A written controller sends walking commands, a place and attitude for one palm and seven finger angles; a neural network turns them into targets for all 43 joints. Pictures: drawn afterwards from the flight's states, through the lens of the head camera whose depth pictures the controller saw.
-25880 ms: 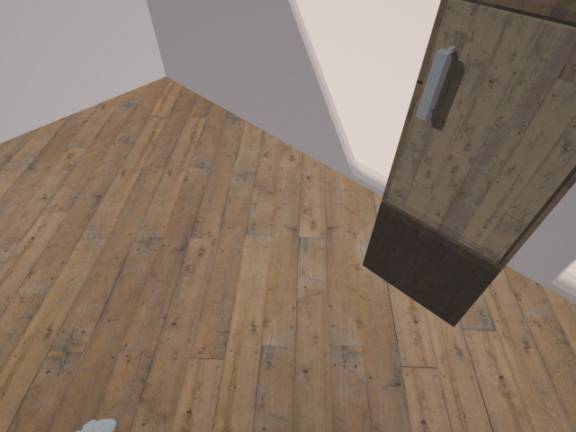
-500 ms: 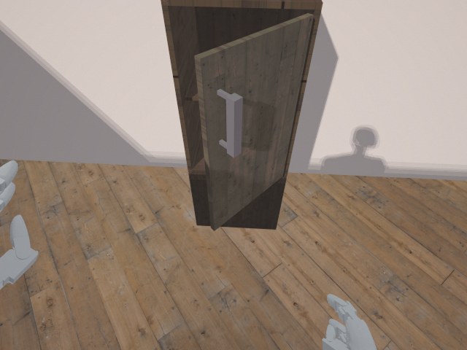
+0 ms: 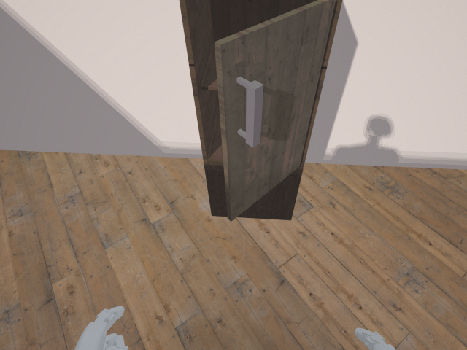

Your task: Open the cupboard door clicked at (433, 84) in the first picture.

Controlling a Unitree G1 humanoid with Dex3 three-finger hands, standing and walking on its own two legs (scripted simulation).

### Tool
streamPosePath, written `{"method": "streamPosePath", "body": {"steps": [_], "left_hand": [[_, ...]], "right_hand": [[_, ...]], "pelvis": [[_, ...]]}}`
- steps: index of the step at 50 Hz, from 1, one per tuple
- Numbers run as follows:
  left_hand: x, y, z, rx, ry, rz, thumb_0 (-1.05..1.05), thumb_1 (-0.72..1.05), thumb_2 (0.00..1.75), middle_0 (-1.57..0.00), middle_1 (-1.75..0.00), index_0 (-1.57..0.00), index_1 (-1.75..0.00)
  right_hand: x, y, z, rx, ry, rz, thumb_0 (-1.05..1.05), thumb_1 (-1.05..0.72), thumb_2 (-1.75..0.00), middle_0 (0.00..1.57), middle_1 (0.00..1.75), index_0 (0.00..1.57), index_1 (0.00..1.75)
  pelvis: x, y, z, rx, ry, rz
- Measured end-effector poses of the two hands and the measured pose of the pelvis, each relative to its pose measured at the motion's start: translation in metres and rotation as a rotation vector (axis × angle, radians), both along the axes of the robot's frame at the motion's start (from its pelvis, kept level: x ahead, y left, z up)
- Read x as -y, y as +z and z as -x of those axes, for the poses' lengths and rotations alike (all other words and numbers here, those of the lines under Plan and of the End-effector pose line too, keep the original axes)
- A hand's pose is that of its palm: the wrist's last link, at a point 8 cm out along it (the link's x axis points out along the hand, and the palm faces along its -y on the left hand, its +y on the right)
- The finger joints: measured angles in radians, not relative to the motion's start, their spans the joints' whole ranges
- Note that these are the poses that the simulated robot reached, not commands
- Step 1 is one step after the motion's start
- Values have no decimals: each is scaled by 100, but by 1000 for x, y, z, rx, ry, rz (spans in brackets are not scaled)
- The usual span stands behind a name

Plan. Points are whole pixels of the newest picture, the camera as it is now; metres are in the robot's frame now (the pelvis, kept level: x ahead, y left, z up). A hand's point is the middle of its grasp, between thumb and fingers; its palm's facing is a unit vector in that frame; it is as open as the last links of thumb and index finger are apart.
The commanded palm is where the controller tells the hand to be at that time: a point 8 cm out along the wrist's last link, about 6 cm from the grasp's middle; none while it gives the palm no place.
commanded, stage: let the arm hang, fingers relaxed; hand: left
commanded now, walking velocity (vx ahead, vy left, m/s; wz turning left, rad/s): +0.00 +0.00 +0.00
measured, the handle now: (247, 112) +0.58 -0.01 +0.10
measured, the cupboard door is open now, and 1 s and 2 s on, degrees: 48 48 48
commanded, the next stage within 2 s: look to check the result in 0.88 s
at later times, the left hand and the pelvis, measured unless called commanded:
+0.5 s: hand out of the picture -0.07 +0.17 -0.16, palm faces +0.06 -0.97 -0.22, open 7.4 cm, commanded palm none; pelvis +0.00 +0.00 +0.01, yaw +1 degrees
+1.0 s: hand out of the picture +0.00 +0.15 -0.16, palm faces +0.06 -0.98 -0.19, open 7.4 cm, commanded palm none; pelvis +0.01 -0.01 +0.01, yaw +1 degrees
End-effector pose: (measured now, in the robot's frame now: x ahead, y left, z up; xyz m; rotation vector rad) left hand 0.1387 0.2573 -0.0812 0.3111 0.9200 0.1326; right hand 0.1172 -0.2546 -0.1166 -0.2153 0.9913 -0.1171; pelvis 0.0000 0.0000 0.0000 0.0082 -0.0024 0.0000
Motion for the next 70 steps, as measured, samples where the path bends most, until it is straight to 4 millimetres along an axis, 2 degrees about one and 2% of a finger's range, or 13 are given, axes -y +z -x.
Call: {"method": "streamPosePath", "body": {"steps": [2,4,9,13,17,20,23,33,37,43,51,61,70], "left_hand": [[22,-31,43,-175,25,77,1,91,90,-19,-29,-19,-30],[39,-49,86,-313,69,133,1,92,90,-20,-29,-20,-30],[36,-56,170,-528,190,143,1,98,90,-20,-30,-20,-30],[33,-49,215,-641,242,132,1,96,90,-20,-29,-20,-30],[32,-43,236,-691,265,118,1,93,90,-20,-29,-20,-30],[33,-42,236,-686,267,113,1,92,90,-20,-29,-20,-30],[36,-44,226,-652,261,113,1,92,90,-20,-29,-20,-30],[52,-53,163,-480,205,144,1,91,90,-20,-29,-19,-30],[56,-54,146,-444,188,147,1,92,90,-20,-29,-20,-30],[54,-53,140,-443,192,141,1,92,90,-20,-29,-20,-30],[54,-52,146,-476,209,137,1,91,90,-20,-29,-20,-30],[56,-51,149,-501,217,139,1,91,90,-20,-29,-20,-30],[51,-50,134,-469,206,126,1,91,90,-20,-29,-20,-30]], "right_hand": [[-7,-4,19,-79,-8,-10,0,-91,-89,20,30,20,30],[-13,-7,40,-161,-17,-15,0,-91,-89,20,30,20,30],[-22,-14,91,-354,-43,-14,0,-92,-89,20,30,21,30],[-25,-17,121,-449,-66,-19,0,-92,-89,20,30,21,30],[-30,-20,139,-490,-85,-34,0,-92,-89,20,30,20,30],[-35,-23,146,-496,-92,-51,0,-91,-89,20,30,20,30],[-39,-25,147,-490,-95,-69,0,-91,-89,20,30,20,30],[-49,-29,137,-436,-102,-110,0,-91,-89,19,30,20,30],[-47,-28,135,-429,-108,-107,0,-91,-89,20,30,20,30],[-41,-26,133,-437,-113,-97,0,-91,-89,19,30,20,30],[-31,-24,127,-451,-106,-77,0,-91,-89,19,30,20,30],[-21,-22,104,-422,-88,-56,0,-91,-89,19,30,20,30],[-11,-19,81,-374,-76,-36,0,-91,-89,20,30,20,30]], "pelvis": [[1,3,1,5,-1,4],[2,5,1,8,0,9],[3,9,2,12,12,20],[1,11,3,15,17,21],[0,11,3,19,16,18],[0,11,4,21,16,15],[0,11,4,23,15,13],[6,10,2,25,14,8],[8,10,-1,28,13,7],[11,10,-6,28,15,7],[14,11,-11,27,18,8],[16,12,-16,27,19,7],[18,13,-20,30,17,7]]}}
